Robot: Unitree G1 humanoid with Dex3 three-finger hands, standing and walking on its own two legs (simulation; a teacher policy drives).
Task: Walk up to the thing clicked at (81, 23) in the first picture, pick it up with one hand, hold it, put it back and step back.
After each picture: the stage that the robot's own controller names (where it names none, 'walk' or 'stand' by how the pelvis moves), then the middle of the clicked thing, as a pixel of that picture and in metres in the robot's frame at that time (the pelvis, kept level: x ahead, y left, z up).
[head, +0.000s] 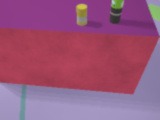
stand; (81, 15) +0.95 +0.03 -0.05
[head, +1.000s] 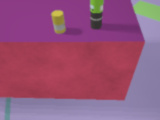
walk; (58, 22) +0.82 +0.19 -0.04
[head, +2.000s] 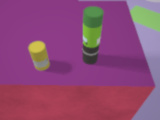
stand; (39, 56) +0.51 +0.22 -0.02
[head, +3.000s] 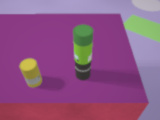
walk; (31, 73) +0.46 +0.24 -0.04
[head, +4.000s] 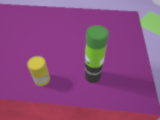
stand; (39, 71) +0.45 +0.20 -0.04
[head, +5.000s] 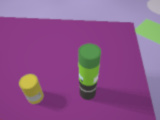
stand; (32, 89) +0.38 +0.23 -0.05
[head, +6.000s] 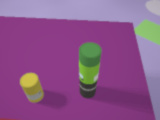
stand; (32, 88) +0.39 +0.23 -0.06
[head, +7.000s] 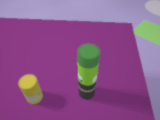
stand; (31, 89) +0.38 +0.23 -0.06
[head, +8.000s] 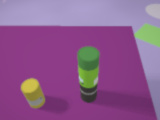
rise first; (33, 93) +0.37 +0.24 -0.05
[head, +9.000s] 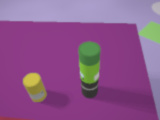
go down; (35, 87) +0.39 +0.24 -0.05
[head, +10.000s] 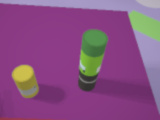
go down; (26, 82) +0.38 +0.21 -0.02
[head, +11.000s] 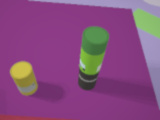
approach; (25, 79) +0.38 +0.22 -0.01
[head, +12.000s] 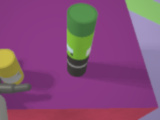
close; (8, 68) +0.40 +0.23 +0.03
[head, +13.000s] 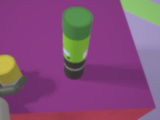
close; (9, 75) +0.38 +0.22 +0.03
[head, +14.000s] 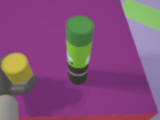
lift; (20, 73) +0.37 +0.19 +0.07
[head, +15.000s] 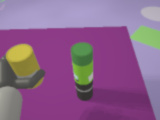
lift; (26, 67) +0.33 +0.18 +0.18
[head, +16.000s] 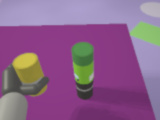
hold; (31, 75) +0.33 +0.17 +0.13
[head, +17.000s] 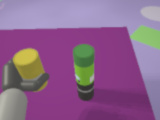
hold; (31, 71) +0.34 +0.17 +0.15
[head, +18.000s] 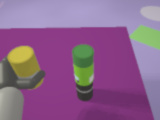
crouch; (27, 68) +0.34 +0.18 +0.16
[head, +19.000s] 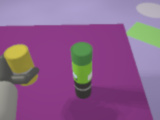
crouch; (22, 65) +0.37 +0.20 +0.13
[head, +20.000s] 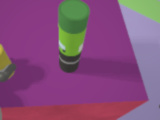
lower; out of the picture +0.42 +0.24 +0.02
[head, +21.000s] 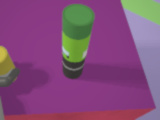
lower; (1, 66) +0.41 +0.24 +0.03
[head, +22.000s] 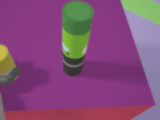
lower; (2, 65) +0.41 +0.24 +0.03
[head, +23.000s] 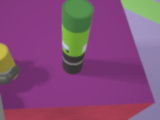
lower; (2, 63) +0.41 +0.24 +0.04
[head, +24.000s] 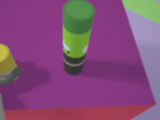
loosen; (3, 64) +0.41 +0.24 +0.03
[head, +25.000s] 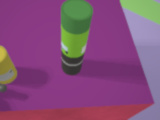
withdraw; (0, 65) +0.41 +0.24 +0.03
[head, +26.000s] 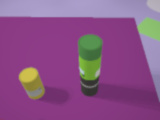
sink last; (32, 84) +0.39 +0.23 -0.01
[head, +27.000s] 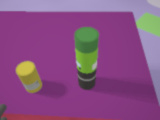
stand; (29, 77) +0.41 +0.24 +0.00
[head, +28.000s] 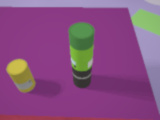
stand; (22, 76) +0.40 +0.25 +0.01
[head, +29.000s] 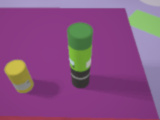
stand; (20, 77) +0.40 +0.25 +0.01
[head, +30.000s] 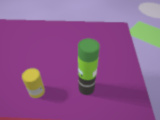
stand; (34, 83) +0.41 +0.23 -0.05
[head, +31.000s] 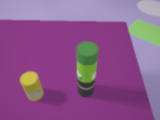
stand; (32, 86) +0.40 +0.23 -0.05
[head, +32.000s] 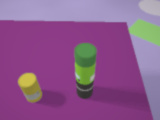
stand; (31, 88) +0.40 +0.23 -0.06
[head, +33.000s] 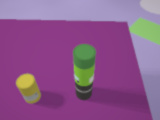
walk; (29, 89) +0.39 +0.24 -0.06
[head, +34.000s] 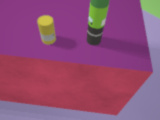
walk; (47, 30) +0.62 +0.19 -0.04
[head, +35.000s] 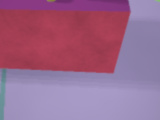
walk; out of the picture +0.99 +0.26 -0.03
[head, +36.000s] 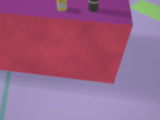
stand; (61, 0) +1.05 +0.19 -0.04
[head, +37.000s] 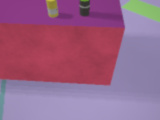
stand; (52, 7) +1.02 +0.21 -0.06
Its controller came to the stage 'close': yes
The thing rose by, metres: 0.21
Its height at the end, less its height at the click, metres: +0.00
